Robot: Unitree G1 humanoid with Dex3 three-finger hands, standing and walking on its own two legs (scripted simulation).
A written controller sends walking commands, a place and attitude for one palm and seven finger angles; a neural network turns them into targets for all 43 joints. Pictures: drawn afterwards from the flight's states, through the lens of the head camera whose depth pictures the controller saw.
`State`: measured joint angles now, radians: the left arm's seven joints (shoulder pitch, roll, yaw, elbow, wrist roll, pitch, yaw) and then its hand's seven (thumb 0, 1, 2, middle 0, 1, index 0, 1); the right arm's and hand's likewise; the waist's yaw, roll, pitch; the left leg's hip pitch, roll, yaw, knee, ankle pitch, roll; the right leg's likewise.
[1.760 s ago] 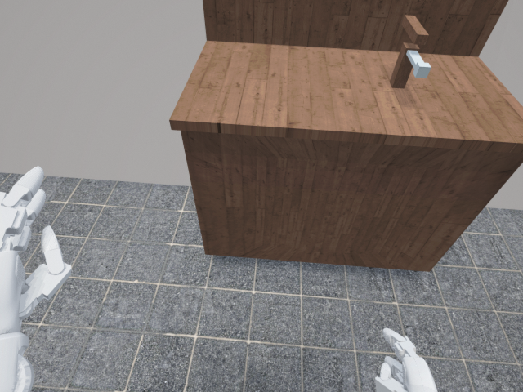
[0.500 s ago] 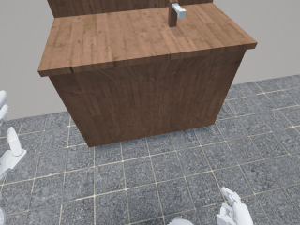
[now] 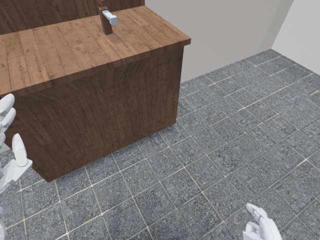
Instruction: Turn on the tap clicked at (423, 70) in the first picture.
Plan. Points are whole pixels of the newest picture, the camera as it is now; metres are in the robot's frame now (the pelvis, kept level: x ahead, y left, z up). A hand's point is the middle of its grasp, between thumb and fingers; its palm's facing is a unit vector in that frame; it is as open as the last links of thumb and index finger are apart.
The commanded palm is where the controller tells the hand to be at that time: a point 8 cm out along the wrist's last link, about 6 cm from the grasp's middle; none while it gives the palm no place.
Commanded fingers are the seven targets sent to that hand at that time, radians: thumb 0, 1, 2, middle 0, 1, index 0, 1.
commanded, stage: walk to a spot facing it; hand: left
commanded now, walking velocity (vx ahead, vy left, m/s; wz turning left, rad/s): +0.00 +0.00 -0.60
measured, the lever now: (113, 20) +0.91 +0.27 +0.12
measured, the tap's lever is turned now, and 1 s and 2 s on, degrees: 0 0 0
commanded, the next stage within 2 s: turn to face it in 1.42 s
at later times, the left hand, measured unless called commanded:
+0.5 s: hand (139, 150) +0.25 +0.06 +0.16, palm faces +0.06 -0.89 -0.46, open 7.4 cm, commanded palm +0.20 +0.14 +0.18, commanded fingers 0.00 0.90 0.90 -0.20 -0.30 -0.20 -0.30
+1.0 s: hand (178, 109) +0.36 -0.01 +0.17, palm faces +0.04 -0.92 -0.38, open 7.4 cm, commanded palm +0.32 +0.05 +0.18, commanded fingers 0.00 0.90 0.90 -0.20 -0.30 -0.20 -0.30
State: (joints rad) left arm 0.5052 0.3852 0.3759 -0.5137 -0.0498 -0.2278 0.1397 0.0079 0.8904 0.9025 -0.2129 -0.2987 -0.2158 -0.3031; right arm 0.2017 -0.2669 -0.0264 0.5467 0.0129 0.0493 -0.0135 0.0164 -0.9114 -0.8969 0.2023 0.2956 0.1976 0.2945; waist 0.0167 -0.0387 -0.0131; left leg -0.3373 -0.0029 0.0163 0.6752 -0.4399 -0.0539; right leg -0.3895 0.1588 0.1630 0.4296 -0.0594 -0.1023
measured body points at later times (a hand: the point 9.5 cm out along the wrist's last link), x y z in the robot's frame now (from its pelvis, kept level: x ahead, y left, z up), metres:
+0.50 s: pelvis -0.04 -0.07 -0.01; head +0.00 -0.11 +0.43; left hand +0.24 +0.11 +0.19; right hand +0.03 -0.33 -0.13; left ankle -0.03 +0.09 -0.65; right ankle -0.06 -0.15 -0.74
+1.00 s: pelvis +0.06 -0.13 +0.00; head +0.05 -0.14 +0.45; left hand +0.35 +0.04 +0.19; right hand +0.12 -0.39 -0.09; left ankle +0.11 -0.02 -0.74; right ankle -0.01 -0.20 -0.68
